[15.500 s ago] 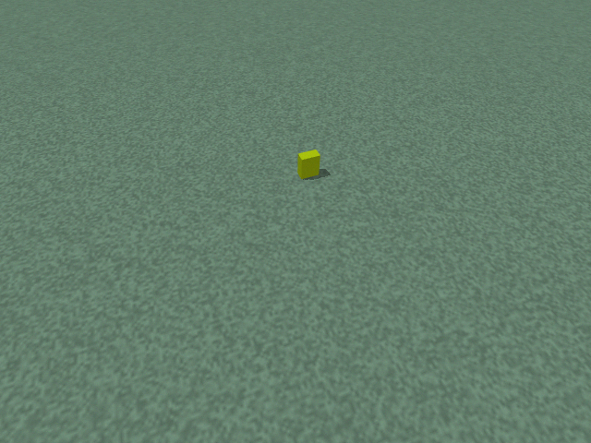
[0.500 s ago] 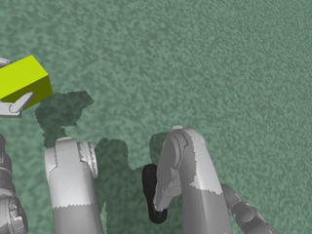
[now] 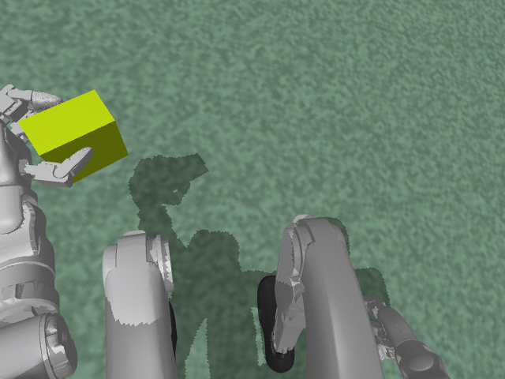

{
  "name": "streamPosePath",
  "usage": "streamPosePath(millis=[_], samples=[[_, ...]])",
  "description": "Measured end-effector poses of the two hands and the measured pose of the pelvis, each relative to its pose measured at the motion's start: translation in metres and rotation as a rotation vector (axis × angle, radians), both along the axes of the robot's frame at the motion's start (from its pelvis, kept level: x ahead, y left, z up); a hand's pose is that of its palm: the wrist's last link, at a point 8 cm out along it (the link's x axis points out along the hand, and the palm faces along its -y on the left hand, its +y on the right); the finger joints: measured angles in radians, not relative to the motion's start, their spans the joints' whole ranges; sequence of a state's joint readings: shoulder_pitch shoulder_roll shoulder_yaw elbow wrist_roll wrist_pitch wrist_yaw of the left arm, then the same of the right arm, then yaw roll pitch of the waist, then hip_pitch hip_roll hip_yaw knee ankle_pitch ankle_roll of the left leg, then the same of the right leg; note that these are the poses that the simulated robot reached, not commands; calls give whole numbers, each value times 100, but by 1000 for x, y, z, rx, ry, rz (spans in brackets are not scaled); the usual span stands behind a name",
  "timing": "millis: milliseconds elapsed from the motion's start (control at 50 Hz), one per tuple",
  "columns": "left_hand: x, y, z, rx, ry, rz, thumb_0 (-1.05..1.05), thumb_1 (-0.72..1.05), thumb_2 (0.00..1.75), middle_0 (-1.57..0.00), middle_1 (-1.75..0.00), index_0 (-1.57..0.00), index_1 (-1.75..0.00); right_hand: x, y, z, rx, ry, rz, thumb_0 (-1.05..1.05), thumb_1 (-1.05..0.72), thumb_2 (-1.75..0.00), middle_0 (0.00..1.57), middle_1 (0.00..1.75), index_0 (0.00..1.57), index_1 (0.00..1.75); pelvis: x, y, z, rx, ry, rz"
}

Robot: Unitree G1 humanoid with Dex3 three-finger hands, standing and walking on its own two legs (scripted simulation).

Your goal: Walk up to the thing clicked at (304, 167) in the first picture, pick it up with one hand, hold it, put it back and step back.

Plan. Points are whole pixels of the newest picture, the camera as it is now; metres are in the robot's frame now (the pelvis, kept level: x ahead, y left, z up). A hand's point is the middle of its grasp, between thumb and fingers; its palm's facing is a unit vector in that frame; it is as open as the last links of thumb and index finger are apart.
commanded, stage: settle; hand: left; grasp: from the side
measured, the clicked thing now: (82, 141) +0.46 +0.24 -0.08
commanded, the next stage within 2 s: lift in 0.60 s
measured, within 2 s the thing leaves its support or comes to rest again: neither
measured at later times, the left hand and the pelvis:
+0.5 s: hand (45, 132) +0.44 +0.26 -0.01, palm faces +0.24 -0.97 -0.04, open 9.5 cm; pelvis +0.00 +0.00 +0.02, yaw +2 degrees
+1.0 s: hand (39, 120) +0.44 +0.25 +0.02, palm faces +0.24 -0.97 -0.05, open 9.5 cm; pelvis +0.00 +0.00 +0.05, yaw +3 degrees
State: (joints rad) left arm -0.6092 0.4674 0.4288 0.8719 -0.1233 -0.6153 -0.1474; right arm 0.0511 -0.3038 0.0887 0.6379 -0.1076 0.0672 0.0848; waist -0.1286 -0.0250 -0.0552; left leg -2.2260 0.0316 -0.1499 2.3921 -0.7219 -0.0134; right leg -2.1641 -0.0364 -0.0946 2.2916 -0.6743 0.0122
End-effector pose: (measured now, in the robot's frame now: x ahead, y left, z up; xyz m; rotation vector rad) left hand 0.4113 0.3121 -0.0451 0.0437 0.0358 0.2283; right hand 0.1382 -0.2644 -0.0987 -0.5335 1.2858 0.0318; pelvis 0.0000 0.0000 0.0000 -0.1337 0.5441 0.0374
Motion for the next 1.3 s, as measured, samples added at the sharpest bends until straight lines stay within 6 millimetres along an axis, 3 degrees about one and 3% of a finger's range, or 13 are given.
streamPosePath(millis=[300, 860, 1060, 1300], samples=[[-4, -2, 25, 0, 3, 15, -1, -36, 108, -80, -102, -80, -104, -6, 3, 12, 13, -21, -37, 0, -93, -90, 20, 30, 20, 30, -3, 1, 16, 16, 11, 11], [-1, -9, 51, -16, 0, 34, -1, -41, 113, -80, -107, -81, -108, -14, 4, 25, 40, -17, -71, 0, -94, -91, 20, 30, 20, 30, -2, -1, 36, 38, 33, 23], [-8, -13, 83, -1, -14, 6, -1, -42, 114, -80, -109, -81, -108, -4, 5, 39, 63, -62, -92, 0, -95, -91, 20, 30, 20, 30, 0, -3, 54, 48, 36, 25], [-27, -18, 146, -10, -8, -10, -1, -42, 114, -80, -109, -81, -109, 20, 12, 88, 92, -160, -114, 0, -94, -90, 20, 30, 20, 30, 4, -1, 101, 53, 35, 31]])
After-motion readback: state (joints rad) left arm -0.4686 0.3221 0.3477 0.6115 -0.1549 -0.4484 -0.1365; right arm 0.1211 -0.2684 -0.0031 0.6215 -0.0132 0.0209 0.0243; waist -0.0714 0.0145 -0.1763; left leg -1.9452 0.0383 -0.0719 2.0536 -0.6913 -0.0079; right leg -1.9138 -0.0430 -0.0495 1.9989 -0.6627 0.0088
